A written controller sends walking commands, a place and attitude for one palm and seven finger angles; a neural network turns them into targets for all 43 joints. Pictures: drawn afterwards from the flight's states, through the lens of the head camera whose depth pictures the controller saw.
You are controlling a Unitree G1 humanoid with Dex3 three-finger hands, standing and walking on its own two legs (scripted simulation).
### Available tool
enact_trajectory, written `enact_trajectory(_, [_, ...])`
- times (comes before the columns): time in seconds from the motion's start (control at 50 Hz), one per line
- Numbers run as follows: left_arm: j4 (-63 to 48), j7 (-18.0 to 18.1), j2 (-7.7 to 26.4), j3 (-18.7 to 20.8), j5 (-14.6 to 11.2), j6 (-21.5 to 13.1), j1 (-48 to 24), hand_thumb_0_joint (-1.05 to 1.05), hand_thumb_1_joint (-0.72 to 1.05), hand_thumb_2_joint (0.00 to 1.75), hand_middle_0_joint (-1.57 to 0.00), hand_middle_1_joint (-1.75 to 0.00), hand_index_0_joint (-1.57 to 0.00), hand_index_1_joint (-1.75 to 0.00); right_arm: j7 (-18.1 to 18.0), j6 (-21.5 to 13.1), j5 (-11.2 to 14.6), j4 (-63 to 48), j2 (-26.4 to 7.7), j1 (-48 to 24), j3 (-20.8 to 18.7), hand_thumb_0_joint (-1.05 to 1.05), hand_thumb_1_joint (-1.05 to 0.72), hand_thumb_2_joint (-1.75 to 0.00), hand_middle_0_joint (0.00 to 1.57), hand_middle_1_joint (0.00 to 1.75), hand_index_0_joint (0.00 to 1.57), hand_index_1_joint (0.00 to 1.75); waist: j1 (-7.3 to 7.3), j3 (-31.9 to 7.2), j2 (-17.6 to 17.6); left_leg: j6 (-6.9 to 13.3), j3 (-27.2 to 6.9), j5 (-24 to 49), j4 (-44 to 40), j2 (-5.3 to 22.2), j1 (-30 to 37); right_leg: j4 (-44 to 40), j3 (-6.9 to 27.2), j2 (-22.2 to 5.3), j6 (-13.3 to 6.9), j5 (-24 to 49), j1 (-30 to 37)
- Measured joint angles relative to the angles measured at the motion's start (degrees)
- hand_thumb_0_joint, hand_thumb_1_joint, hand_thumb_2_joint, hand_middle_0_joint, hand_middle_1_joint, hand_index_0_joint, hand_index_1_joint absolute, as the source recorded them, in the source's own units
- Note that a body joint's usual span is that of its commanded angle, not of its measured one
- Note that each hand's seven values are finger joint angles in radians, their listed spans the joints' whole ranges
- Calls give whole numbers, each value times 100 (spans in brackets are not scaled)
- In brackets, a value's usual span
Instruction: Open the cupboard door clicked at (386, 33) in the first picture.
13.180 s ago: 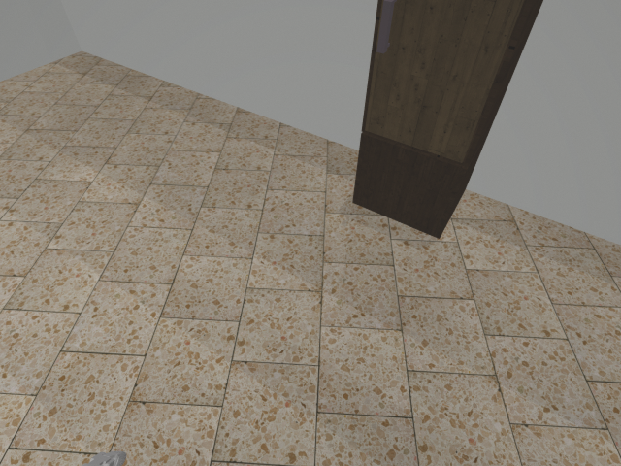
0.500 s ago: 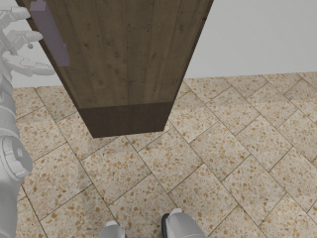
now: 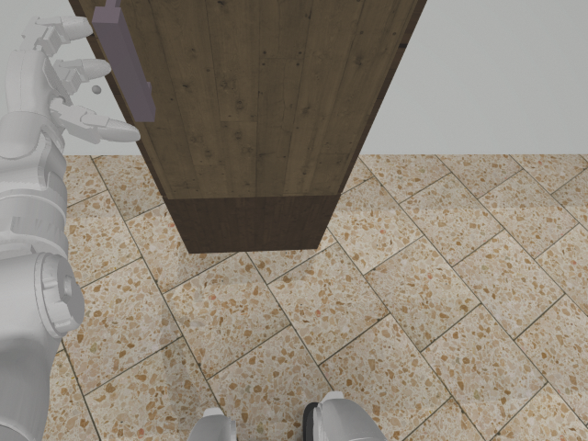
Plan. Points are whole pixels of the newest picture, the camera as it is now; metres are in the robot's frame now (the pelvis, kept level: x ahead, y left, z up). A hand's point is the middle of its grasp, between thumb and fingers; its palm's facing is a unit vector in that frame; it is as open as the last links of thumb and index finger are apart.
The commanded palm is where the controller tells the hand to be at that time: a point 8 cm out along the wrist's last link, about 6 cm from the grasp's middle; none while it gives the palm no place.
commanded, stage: slide the fingers in behind the handle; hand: left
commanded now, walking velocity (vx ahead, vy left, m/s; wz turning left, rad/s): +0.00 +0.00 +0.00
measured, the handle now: (131, 60) +0.58 +0.17 +0.11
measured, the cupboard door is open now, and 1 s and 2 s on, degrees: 1 1 3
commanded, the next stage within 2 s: move the hooked fingers beside the handle in 0.64 s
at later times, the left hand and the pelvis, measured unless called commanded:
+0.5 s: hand (101, 92) +0.53 +0.20 +0.10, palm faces +0.07 -1.00 -0.04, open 15.1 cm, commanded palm +0.52 +0.18 +0.10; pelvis -0.01 +0.00 +0.00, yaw +2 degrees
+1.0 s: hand (100, 94) +0.53 +0.20 +0.10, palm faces +0.05 -1.00 -0.04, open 15.1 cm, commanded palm +0.52 +0.20 +0.10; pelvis +0.00 +0.00 +0.00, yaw +1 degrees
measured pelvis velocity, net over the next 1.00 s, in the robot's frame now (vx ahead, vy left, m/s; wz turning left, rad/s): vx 0.00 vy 0.00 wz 0.02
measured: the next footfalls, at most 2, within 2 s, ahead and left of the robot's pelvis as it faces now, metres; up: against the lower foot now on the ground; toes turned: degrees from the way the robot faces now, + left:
none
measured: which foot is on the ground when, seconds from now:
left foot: down 0.00-1.00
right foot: down 0.00-1.00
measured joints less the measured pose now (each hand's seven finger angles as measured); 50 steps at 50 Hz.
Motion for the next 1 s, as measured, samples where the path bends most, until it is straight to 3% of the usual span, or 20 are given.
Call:
enact_trajectory(0.3, [92,411,-353,-479,-134,-92,-169,-1,-50,30,-13,-114,-8,-114,91,-201,-59,228,93,-28,-21,0,-91,-89,20,30,20,30,121,11,21,17,-98,21,48,-102,-29,47,-80,-93,25,-28,30])
enact_trajectory(0.46, [254,483,-370,-571,-101,-139,-340,-1,-50,30,-13,-115,-8,-114,108,-278,-80,272,106,-95,-2,0,-91,-89,20,30,21,30,99,11,16,27,-140,12,125,-138,-116,119,-109,-125,33,-51,-32])
enact_trajectory(1.0, [161,325,-299,-405,-88,-161,-169,-1,-50,30,-13,-114,-8,-113,80,-267,-48,233,54,-25,-1,0,-91,-89,20,30,20,30,76,15,35,28,-95,21,74,-118,-55,77,-36,-89,39,-28,-1])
